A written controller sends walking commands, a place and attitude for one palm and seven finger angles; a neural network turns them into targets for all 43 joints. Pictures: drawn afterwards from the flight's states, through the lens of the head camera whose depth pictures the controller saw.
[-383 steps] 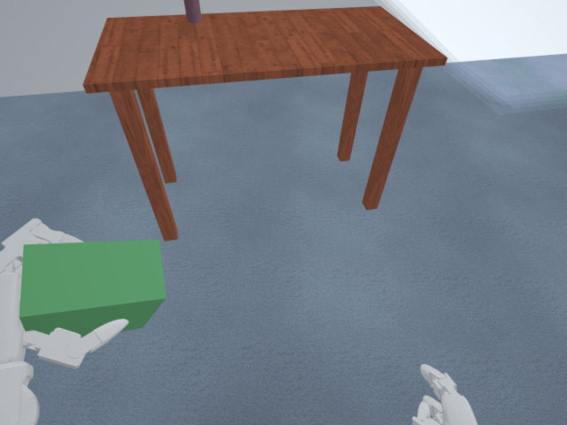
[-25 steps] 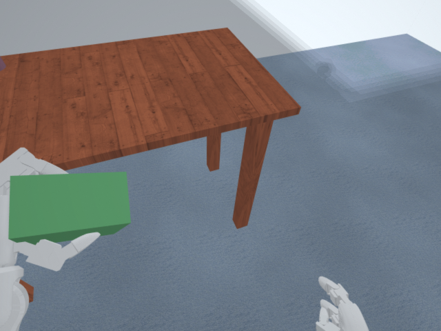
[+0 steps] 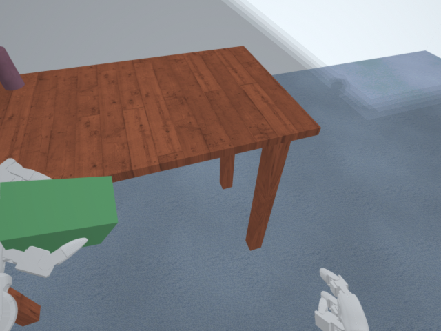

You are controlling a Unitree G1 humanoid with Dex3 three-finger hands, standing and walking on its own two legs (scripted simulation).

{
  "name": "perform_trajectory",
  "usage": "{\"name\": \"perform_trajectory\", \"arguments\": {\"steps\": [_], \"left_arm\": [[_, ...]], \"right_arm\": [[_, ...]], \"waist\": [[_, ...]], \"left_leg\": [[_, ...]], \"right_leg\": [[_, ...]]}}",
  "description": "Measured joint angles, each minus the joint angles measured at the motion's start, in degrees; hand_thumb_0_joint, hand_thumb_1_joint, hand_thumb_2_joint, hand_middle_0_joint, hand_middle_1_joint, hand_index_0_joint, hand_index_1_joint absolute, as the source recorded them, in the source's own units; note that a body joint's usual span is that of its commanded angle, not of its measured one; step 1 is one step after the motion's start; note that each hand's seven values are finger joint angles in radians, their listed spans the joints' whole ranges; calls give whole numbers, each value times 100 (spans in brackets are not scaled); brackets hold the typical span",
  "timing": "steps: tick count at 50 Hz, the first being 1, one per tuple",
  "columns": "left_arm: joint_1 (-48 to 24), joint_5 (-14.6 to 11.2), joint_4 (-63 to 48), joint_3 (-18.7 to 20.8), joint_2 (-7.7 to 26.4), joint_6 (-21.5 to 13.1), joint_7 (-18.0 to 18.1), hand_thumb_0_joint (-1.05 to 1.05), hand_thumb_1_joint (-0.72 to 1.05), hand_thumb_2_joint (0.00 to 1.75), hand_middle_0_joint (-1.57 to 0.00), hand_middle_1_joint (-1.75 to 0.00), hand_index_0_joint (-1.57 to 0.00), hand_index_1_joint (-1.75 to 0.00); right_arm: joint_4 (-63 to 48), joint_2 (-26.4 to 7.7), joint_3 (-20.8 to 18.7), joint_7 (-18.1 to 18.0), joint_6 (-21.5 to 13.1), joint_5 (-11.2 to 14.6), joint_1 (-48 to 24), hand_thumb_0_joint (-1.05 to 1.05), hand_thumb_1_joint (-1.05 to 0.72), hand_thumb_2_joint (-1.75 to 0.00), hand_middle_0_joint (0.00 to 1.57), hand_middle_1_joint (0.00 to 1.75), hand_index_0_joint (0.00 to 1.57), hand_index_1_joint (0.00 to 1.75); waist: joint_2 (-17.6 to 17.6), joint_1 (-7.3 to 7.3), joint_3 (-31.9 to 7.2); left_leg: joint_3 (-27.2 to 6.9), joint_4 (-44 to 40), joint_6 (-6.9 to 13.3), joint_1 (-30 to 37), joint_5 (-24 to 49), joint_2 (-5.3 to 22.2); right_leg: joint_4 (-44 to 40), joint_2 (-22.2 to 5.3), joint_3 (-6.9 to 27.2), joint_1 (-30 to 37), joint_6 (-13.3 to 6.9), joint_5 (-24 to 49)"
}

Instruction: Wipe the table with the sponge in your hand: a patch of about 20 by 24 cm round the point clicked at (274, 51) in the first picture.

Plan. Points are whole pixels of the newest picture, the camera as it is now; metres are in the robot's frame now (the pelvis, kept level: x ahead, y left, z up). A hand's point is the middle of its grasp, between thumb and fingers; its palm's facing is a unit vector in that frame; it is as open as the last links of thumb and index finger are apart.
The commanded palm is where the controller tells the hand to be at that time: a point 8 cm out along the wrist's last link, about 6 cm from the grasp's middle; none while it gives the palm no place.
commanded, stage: shuffle to correct the standing spot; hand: left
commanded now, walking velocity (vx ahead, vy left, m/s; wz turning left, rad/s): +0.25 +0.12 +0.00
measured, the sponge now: (75, 217) +0.23 +0.22 +0.16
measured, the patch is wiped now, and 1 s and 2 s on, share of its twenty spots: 0.00 0.00 0.00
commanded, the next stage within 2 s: come to a stop and stand still in 0.90 s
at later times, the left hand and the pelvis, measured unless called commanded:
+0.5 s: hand (81, 159) +0.32 +0.25 +0.18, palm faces +0.34 -0.81 -0.47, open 10.2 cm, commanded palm +0.26 +0.30 +0.19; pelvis +0.09 +0.02 -0.01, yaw -2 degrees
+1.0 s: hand (52, 129) +0.39 +0.33 +0.17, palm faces +0.42 -0.83 -0.36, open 10.2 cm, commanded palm +0.34 +0.36 +0.19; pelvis +0.16 +0.09 +0.00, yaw -3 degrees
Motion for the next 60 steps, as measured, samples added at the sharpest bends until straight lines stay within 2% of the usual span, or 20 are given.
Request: {"name": "perform_trajectory", "arguments": {"steps": [5,7,10,13,15,19,21,24,26,28,34,40,43,46,48,51,53,55,57,60], "left_arm": [[-254,1,-132,-142,-74,8,63,-1,-50,100,-75,-134,-73,-134],[-154,-3,-385,-168,-98,-33,92,-1,-50,100,-75,-134,-73,-134],[194,-46,-650,61,-45,-66,90,-1,-50,100,-75,-134,-73,-134],[348,-46,-587,199,81,9,61,-1,-50,100,-75,-134,-73,-134],[239,-34,-506,209,161,71,40,-1,-50,100,-75,-134,-73,-134],[80,-67,-383,202,285,126,23,-1,-50,100,-74,-134,-73,-134],[120,-95,-391,205,446,165,10,-1,-50,101,-74,-134,-73,-134],[70,-87,-299,116,365,111,-66,-1,-50,101,-74,-134,-73,-134],[179,-78,-246,82,212,92,-116,-1,-50,101,-74,-134,-73,-134],[321,-44,-286,63,87,91,-146,-1,-50,101,-74,-134,-73,-134],[296,-22,-513,-36,47,1,-70,-1,-50,101,-74,-134,-73,-134],[265,-83,-315,17,123,63,24,-1,-50,101,-74,-134,-73,-134],[199,-111,-221,-1,68,146,50,-1,-50,101,-74,-134,-73,-134],[14,-79,-4,31,56,244,90,-1,-50,101,-74,-134,-73,-134],[-36,-32,87,15,15,345,98,-1,-50,101,-74,-134,-73,-134],[-35,8,-111,-85,-61,440,129,-1,-50,101,-74,-134,-73,-134],[-22,28,-334,-172,-81,394,140,-1,-50,101,-74,-134,-73,-134],[-6,13,-522,-237,-51,334,130,-1,-50,101,-74,-134,-73,-134],[14,-48,-642,-212,-2,258,117,-1,-50,101,-74,-134,-73,-134],[174,-116,-623,-29,44,205,133,-1,-50,101,-74,-134,-73,-134]], "right_arm": [[142,-135,-79,67,106,68,15,1,-91,-90,21,30,20,30],[178,-221,-109,110,164,78,22,1,-91,-90,21,30,20,30],[179,-191,-195,108,233,51,-82,1,-91,-90,20,30,20,30],[146,-71,-237,114,162,-13,-13,1,-91,-90,20,30,20,30],[135,-15,-211,122,107,-2,97,1,-91,-90,20,30,20,30],[29,-10,-98,89,118,13,270,1,-91,-90,20,30,20,30],[-52,-28,-74,77,163,38,337,1,-91,-90,20,30,20,30],[153,-128,-142,98,341,22,94,1,-91,-90,20,30,20,30],[283,-157,-197,150,451,24,-13,1,-91,-90,20,30,20,30],[329,-177,-225,177,486,27,-42,1,-91,-90,20,30,20,30],[366,-261,-243,48,347,-3,-38,1,-91,-90,20,30,20,30],[240,-275,-287,-74,194,22,17,1,-91,-90,20,30,20,30],[113,-299,-314,-106,148,55,86,1,-91,-90,20,30,20,30],[147,-49,-247,-97,147,79,34,1,-91,-90,20,30,20,30],[165,91,-153,-71,79,40,66,1,-91,-90,20,30,20,30],[163,174,-22,-18,-75,6,126,1,-91,-90,20,30,20,30],[188,132,40,26,-126,-7,107,1,-91,-90,20,30,20,30],[288,80,55,67,-76,-16,46,1,-91,-90,20,30,20,30],[383,60,32,115,17,23,-13,1,-91,-90,21,30,20,30],[429,14,33,88,168,50,-83,1,-91,-90,21,30,20,30]], "waist": [[-7,-69,125],[-85,-72,179],[-253,-43,307],[-198,-100,310],[-135,-150,296],[44,-301,345],[63,-409,364],[204,-345,516],[185,-236,509],[105,-132,490],[-152,-5,434],[-233,-22,230],[-71,-52,105],[-346,-12,194],[-415,-33,187],[-329,-52,229],[-125,-82,303],[80,-108,325],[112,-78,333],[88,-53,313]], "left_leg": [[59,951,-143,-374,-150,65],[63,663,-120,-376,-158,81],[396,441,88,-88,-262,-32],[571,-22,122,310,-167,-71],[575,-437,113,574,-22,-99],[487,-779,89,885,43,-92],[446,-112,45,675,-233,-84],[150,2298,-120,-384,-278,55],[-55,3247,-238,-1008,-179,151],[-199,3519,-326,-1469,64,339],[-253,2104,-363,-1732,836,721],[286,13,-256,-520,719,518],[249,-689,-127,31,638,441],[382,-470,-281,64,760,293],[401,-495,-292,119,690,233],[366,-454,-262,154,584,196],[274,-204,-263,88,412,255],[143,100,-274,-47,356,326],[59,289,-350,-153,330,298],[66,-256,-334,80,545,265]], "right_leg": [[254,-39,-130,79,22,-302],[393,-98,-80,86,70,-424],[1642,-162,139,-384,-41,-702],[2833,-48,-55,-968,-148,-799],[2686,-30,-375,-1198,-150,-520],[797,69,-1021,-1037,-204,416],[-196,115,-1192,-663,-345,933],[161,201,-1286,-696,-834,781],[202,241,-1213,-650,-873,679],[58,241,-1121,-542,-823,723],[-567,-21,-968,-159,-656,945],[-638,-322,-749,28,-375,857],[-233,-290,-764,-99,-225,575],[680,-299,-410,-362,-130,-194],[1095,-255,-405,-493,-118,-431],[418,-181,-599,-259,-117,-174],[-88,-82,-708,-40,-259,395],[-133,-10,-809,24,-356,402],[-218,-17,-793,96,-351,350],[-344,-32,-670,192,-243,358]]}}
